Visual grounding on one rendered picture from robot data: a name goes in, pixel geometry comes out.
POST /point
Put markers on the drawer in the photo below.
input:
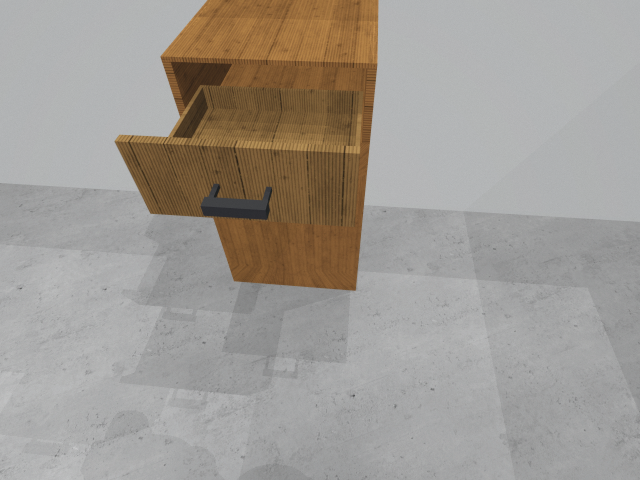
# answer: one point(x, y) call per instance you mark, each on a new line
point(304, 143)

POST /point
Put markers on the cabinet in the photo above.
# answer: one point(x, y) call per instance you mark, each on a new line
point(296, 44)

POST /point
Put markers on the handle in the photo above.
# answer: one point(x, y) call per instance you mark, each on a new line
point(236, 208)

